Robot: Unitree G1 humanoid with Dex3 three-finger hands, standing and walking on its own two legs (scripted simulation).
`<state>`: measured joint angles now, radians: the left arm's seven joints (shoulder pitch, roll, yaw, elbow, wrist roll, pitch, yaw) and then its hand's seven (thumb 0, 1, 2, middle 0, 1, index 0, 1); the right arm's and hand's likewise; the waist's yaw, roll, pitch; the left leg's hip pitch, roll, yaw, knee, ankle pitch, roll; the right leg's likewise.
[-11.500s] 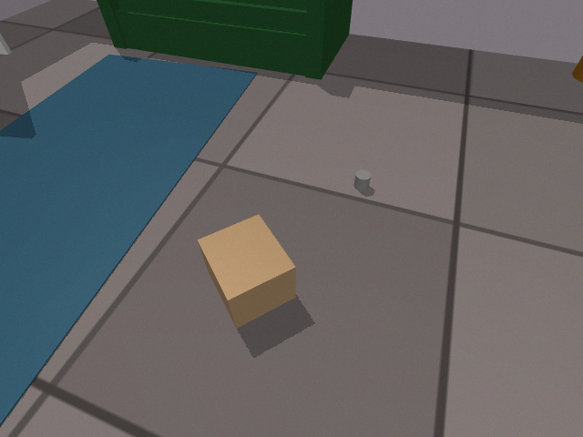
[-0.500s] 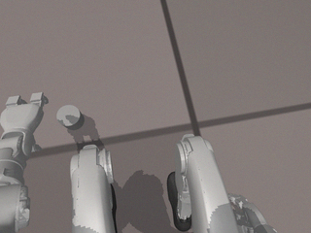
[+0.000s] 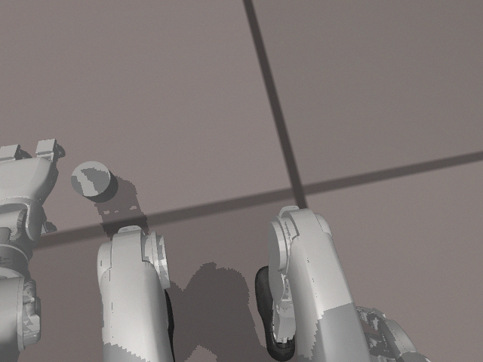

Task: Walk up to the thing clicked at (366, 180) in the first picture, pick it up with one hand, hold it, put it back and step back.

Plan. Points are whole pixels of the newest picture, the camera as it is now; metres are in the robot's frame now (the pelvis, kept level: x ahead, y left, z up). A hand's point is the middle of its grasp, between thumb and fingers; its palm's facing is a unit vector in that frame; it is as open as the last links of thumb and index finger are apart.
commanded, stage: rise first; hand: left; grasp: from above
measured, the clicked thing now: (96, 182) +0.45 +0.26 -0.29
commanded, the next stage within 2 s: approach in 0.08 s
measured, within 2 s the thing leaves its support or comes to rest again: neither
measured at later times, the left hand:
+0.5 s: hand (86, 174) +0.44 +0.25 -0.19, palm faces -0.40 -0.05 -0.91, open 14.1 cm
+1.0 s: hand (66, 198) +0.40 +0.29 -0.20, palm faces -0.52 -0.12 -0.85, open 14.1 cm
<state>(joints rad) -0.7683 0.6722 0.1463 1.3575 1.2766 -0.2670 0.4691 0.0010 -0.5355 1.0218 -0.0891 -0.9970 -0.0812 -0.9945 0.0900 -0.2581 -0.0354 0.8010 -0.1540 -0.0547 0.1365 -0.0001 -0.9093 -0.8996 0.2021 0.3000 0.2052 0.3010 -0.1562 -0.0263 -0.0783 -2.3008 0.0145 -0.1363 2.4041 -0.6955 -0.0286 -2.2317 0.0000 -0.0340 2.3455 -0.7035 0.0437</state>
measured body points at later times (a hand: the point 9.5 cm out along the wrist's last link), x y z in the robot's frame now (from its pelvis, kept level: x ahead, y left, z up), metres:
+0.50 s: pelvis +0.00 +0.00 -0.01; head +0.23 +0.07 +0.37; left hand +0.46 +0.25 -0.14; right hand +0.07 -0.28 -0.12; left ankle +0.08 +0.13 -0.30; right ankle +0.09 -0.13 -0.30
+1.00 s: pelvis +0.00 +0.00 -0.01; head +0.24 +0.05 +0.37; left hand +0.42 +0.29 -0.15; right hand +0.04 -0.27 -0.13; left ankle +0.08 +0.13 -0.30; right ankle +0.09 -0.13 -0.30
